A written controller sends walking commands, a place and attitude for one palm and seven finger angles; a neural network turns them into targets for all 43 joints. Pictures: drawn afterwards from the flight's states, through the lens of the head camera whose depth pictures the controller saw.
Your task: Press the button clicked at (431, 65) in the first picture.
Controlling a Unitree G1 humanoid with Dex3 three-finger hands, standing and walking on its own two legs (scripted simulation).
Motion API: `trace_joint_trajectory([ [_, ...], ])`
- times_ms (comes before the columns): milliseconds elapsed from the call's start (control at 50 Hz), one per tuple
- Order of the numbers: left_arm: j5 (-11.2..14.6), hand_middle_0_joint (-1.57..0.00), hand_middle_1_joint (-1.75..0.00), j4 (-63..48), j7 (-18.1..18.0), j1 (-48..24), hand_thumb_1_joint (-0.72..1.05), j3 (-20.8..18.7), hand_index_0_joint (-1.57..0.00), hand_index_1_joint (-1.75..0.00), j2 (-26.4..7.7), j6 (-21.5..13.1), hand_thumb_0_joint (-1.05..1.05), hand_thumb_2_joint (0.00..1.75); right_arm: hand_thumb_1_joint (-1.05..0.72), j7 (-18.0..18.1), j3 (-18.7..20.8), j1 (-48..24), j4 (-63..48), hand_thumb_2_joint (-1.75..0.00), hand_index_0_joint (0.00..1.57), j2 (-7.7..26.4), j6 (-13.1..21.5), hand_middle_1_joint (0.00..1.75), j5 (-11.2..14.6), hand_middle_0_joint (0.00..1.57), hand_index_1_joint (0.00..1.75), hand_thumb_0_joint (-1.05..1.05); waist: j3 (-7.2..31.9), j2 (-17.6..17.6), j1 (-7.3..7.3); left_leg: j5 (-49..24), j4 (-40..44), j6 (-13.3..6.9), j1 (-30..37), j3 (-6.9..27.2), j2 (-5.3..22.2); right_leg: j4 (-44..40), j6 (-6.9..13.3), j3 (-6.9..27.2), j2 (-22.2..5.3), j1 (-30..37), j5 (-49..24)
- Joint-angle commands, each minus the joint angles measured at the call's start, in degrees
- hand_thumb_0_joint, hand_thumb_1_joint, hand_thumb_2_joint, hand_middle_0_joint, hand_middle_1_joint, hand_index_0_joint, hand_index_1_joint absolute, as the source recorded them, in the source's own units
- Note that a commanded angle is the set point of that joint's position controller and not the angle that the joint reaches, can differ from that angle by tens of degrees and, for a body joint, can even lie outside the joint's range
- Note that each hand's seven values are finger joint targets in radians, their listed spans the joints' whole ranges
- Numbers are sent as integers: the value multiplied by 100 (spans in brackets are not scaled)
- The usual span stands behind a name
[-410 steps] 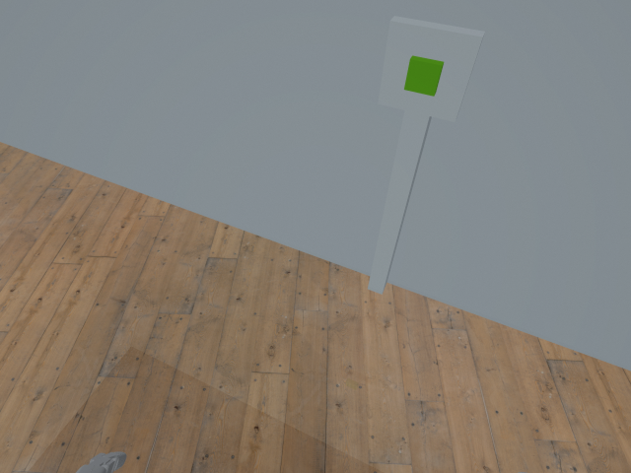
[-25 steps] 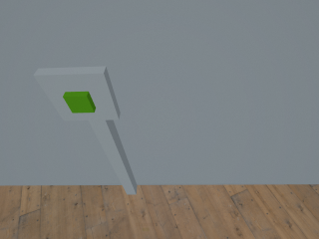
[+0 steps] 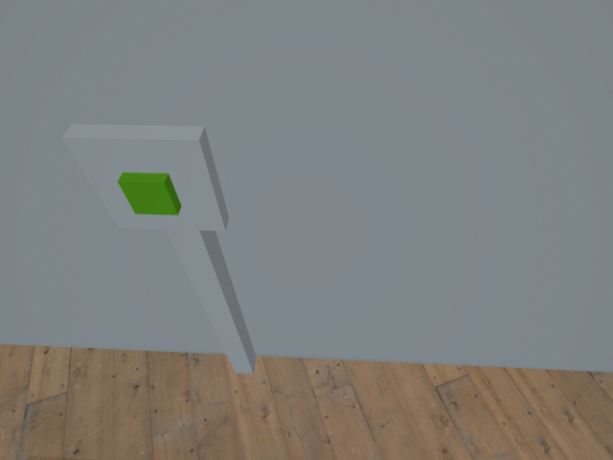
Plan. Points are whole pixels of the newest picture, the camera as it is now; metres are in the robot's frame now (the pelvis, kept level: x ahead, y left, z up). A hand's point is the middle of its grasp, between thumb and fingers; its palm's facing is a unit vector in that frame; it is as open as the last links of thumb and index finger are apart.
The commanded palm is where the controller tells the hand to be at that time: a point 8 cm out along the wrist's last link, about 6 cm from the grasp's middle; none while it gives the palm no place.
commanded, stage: look again from close up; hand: left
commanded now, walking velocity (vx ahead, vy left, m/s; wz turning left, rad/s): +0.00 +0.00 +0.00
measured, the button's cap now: (152, 192) +0.44 +0.26 +0.10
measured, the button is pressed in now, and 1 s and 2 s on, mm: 0 0 0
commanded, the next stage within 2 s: shuffle to correct the standing spot in 0.44 s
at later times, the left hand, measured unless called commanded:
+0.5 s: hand out of the picture +0.00 +0.18 -0.17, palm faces +0.04 -0.98 -0.21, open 7.3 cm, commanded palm none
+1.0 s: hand out of the picture +0.00 +0.20 -0.17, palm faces +0.04 -0.97 -0.22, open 7.4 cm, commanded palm none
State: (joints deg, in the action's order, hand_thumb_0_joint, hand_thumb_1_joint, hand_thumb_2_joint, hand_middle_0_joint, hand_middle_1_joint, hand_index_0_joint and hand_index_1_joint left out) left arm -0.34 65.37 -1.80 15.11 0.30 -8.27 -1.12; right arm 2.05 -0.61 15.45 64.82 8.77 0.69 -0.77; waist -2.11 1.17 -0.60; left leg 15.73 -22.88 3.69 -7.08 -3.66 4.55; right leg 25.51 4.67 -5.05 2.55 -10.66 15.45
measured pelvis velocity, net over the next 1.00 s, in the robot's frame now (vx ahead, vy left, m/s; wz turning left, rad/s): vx -0.02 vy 0.02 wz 0.01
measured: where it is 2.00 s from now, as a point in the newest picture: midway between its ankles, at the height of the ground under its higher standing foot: outside the picture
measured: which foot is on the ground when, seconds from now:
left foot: down 0.00-1.00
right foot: down 0.00-1.00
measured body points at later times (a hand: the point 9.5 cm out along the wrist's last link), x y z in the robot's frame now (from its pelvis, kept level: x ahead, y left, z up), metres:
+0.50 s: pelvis +0.00 +0.01 +0.00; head +0.02 +0.00 +0.45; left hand +0.00 +0.23 -0.16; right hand -0.01 -0.20 -0.17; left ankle -0.04 +0.16 -0.74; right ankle -0.02 -0.06 -0.74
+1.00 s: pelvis -0.02 +0.02 +0.00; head +0.00 +0.01 +0.45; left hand +0.00 +0.25 -0.15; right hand -0.01 -0.21 -0.16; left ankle -0.04 +0.16 -0.74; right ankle -0.02 -0.06 -0.74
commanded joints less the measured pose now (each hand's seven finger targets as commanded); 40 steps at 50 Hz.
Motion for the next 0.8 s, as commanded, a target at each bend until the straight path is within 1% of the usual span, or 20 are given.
trace_joint_trajectory([
  [0, -25, -20, -30, -154, -16, 333, 90, -129, -20, -30, -655, -95, 0, 90, -90, 45, 71, 533, -43, -90, 20, 385, 78, 30, -12, 20, 30, 0, -64, -139, 48, -957, 181, -366, -190, 162, 221, -519, -164, 826, -871, 134, -1661],
  [60, -21, -20, -30, -151, -12, 364, 90, -131, -20, -30, -662, -95, 0, 90, -90, 45, 64, 549, -31, -90, 20, 366, 81, 30, -13, 20, 30, 0, -62, -149, 40, -893, 196, -365, -207, 164, 210, -529, -150, 837, -884, 153, -1581],
  [80, -31, -20, -30, -147, -15, 376, 90, -131, -20, -30, -648, -93, 0, 90, -90, 46, 70, 546, -22, -90, 20, 346, 77, 30, -11, 20, 30, 0, -54, -264, 44, -908, 185, -367, -187, 162, 213, -538, -169, 826, -863, 169, -1616],
  [220, -20, -20, -30, -161, -18, 402, 90, -134, -20, -30, -636, -97, 0, 90, -90, 46, 60, 601, 6, -90, 20, 330, 91, 30, -11, 20, 30, 0, -42, -128, 24, -979, 178, -378, -236, 184, 204, -483, -155, 800, -885, 216, -1661],
  [240, -23, -20, -30, -162, -21, 422, 90, -138, -20, -30, -632, -100, 0, 90, -90, 47, 60, 600, 9, -90, 20, 324, 92, 30, -8, 20, 30, 0, -44, -214, 28, -959, 182, -377, -239, 183, 209, -482, -151, 802, -888, 222, -1685],
  [300, -25, -20, -30, -165, -22, 418, 90, -134, -20, -30, -598, -94, 0, 90, -90, 49, 63, 634, 35, -90, 20, 320, 99, 30, -12, 20, 30, 0, -57, -121, 22, -1018, 206, -386, -227, 202, 223, -441, -138, 753, -866, 194, -1612],
  [360, -22, -20, -30, -150, -21, 451, 90, -131, -20, -30, -581, -92, 0, 90, -90, 56, 56, 635, 41, -90, 20, 296, 101, 30, -14, 20, 30, 0, -102, -87, 13, -1027, 212, -398, -231, 220, 227, -427, -115, 757, -880, 163, -1611],
  [400, -26, -20, -30, -156, -24, 456, 90, -135, -20, -30, -571, -92, 0, 90, -90, 57, 60, 665, 57, -90, 20, 298, 107, 30, -13, 20, 30, 0, -51, -101, 15, -1112, 193, -406, -212, 225, 238, -402, -128, 721, -872, 209, -1646],
  [460, -22, -20, -30, -149, -20, 446, 90, -134, -20, -30, -563, -82, 0, 90, -90, 58, 55, 655, 61, -90, 20, 285, 97, 30, -11, 20, 30, 0, -154, -118, 17, -947, 233, -407, -267, 248, 226, -429, -109, 740, -864, 127, -1398],
  [520, -31, -20, -30, -162, -20, 458, 90, -132, -20, -30, -543, -75, 0, 90, -90, 55, 54, 675, 63, -90, 20, 255, 102, 30, -13, 20, 30, 0, -213, -71, 8, -992, 244, -428, -293, 278, 223, -429, -114, 721, -859, 107, -1310],
  [540, -30, -20, -30, -204, -19, 392, 90, -167, -20, -30, -675, -93, 0, 90, -90, 59, 86, 615, 19, -90, 20, 392, 116, 30, -6, 20, 30, 0, -195, -64, -2, -1145, 253, -436, -305, 300, 221, -403, -91, 750, -888, 114, -1528],
  [560, -31, -20, -30, -250, -30, 368, 90, -187, -20, -30, -720, -96, 0, 90, -90, 62, 103, 588, -30, -90, 20, 416, 119, 30, 4, 20, 30, 0, -124, -61, -7, -1356, 216, -435, -287, 310, 230, -319, -73, 793, -943, 156, -1868],
  [580, -32, -20, -30, -285, -46, 369, 90, -200, -20, -30, -714, -81, 0, 90, -90, 66, 110, 564, -56, -90, 20, 379, 102, 30, 13, 20, 30, 0, -58, -6, -17, -1580, 148, -415, -253, 289, 236, -214, -77, 785, -980, 174, -2169],
  [600, -35, -20, -30, -305, -67, 402, 90, -217, -20, -30, -674, -63, 0, 90, -90, 67, 117, 593, -98, -90, 20, 334, 75, 30, 7, 20, 30, 0, 52, -31, -24, -1744, 58, -394, -250, 258, 236, -88, -71, 803, -1039, 219, -2414],
  [640, -46, -20, -30, -361, -88, 441, 90, -276, -20, -30, -740, -24, 0, 90, -90, 70, 165, 569, -186, -90, 20, 364, 10, 30, 2, 20, 30, 0, 168, -88, -55, -1731, -129, -374, -328, 192, 215, 74, -26, 881, -1146, 254, -2585],
  [660, -52, -20, -30, -395, -94, 434, 90, -307, -20, -30, -787, -1, 0, 90, -90, 68, 196, 540, -241, -90, 20, 390, -30, 30, -4, 20, 30, 0, 170, -144, -61, -1568, -246, -354, -412, 159, 181, 108, 24, 953, -1224, 222, -2551],
  [680, -64, -20, -30, -413, -97, 403, 90, -297, -20, -30, -782, 10, 0, 90, -90, 61, 190, 540, -273, -90, 20, 346, -45, 30, 2, 20, 30, 0, 198, -291, -34, -1407, -246, -350, -410, 158, 162, 59, 21, 964, -1229, 190, -2433],
  [720, -62, -20, -30, -453, -84, 284, 90, -258, -20, -30, -709, 15, 0, 90, -90, 37, 186, 570, -282, -90, 20, 303, -45, 30, 0, 20, 30, 0, 123, -428, 30, -964, -154, -369, -350, 202, 132, -129, 8, 973, -1174, -110, -1588],
  [760, -60, -20, -30, -461, -48, 191, 90, -224, -20, -30, -681, -9, 0, 90, -90, 18, 178, 529, -237, -90, 20, 357, 8, 30, -14, 20, 30, 0, 25, -373, 32, -807, 41, -427, -302, 278, 158, -300, -69, 885, -1024, -247, -918],
  [780, -67, -20, -30, -459, -33, 142, 90, -221, -20, -30, -735, -22, 0, 90, -90, 12, 180, 493, -224, -90, 20, 418, 35, 30, -11, 20, 30, 0, 30, -294, 29, -835, 102, -458, -292, 327, 172, -348, -97, 870, -960, -200, -790],
])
